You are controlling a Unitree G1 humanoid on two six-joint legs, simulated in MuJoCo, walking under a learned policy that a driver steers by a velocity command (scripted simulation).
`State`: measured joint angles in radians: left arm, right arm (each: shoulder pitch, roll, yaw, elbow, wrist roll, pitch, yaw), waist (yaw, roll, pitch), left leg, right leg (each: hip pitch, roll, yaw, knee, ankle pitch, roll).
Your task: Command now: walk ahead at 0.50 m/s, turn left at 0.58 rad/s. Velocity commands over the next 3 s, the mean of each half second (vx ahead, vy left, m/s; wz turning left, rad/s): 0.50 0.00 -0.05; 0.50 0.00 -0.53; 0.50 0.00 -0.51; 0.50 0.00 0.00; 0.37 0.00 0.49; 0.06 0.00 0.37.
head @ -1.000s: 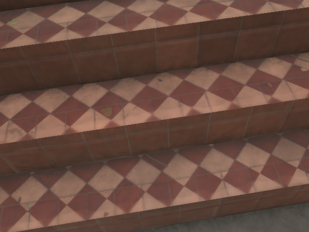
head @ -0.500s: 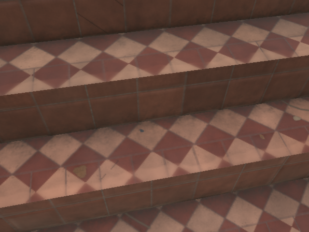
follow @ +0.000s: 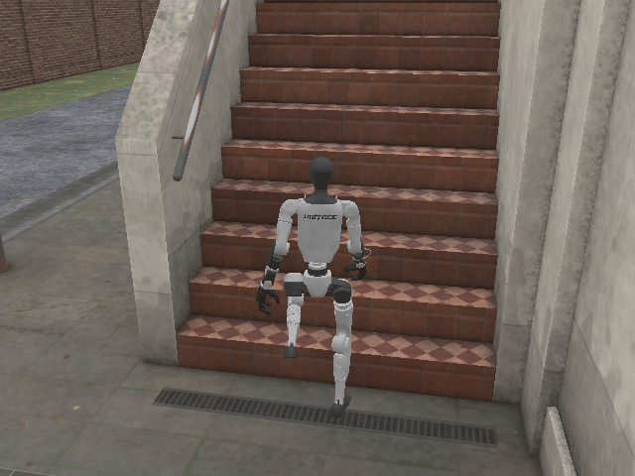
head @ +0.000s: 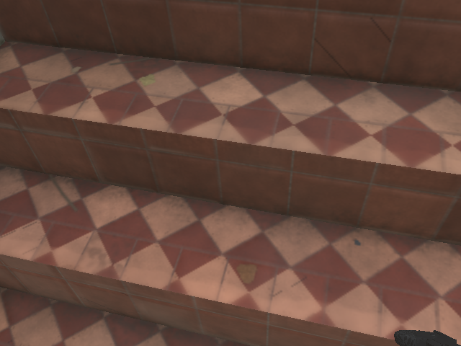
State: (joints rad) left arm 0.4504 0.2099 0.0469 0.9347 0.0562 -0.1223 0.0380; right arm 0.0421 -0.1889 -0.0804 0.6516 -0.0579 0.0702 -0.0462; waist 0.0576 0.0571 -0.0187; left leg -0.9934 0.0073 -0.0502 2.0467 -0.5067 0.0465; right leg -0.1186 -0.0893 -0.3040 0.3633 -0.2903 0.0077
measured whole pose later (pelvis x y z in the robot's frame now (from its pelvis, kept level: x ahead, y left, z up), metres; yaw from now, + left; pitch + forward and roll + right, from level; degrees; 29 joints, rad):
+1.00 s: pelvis +0.44 +0.15 +0.30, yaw -20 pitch +0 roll -4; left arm 0.12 0.21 0.04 0.80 0.02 0.06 0.03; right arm 0.45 -0.16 -0.04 0.86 -0.03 -0.07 0.00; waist -0.02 -0.05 -0.03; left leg -0.51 0.08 0.00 1.66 0.03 0.08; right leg -0.73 0.16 -0.22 1.28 -0.58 -0.20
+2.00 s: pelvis +0.62 +0.07 +0.50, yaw -34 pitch +4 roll +1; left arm 0.32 0.15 0.00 0.69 0.03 -0.11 -0.03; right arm 0.07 -0.16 -0.07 0.67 -0.07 -0.03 -0.11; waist 0.06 -0.04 -0.05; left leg -0.86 -0.08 0.00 1.54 -0.66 0.07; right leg -0.19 -0.07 -0.11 0.55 0.05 -0.04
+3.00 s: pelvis +0.57 +0.08 +0.44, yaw -6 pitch +6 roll +2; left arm 0.40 0.22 0.07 0.86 0.04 -0.07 0.05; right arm -0.08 -0.11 0.00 0.43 -0.03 0.06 -0.02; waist 0.10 0.01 0.04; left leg -0.98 0.16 0.07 1.70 -0.77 0.01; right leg -0.06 -0.20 -0.23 0.21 -0.19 0.03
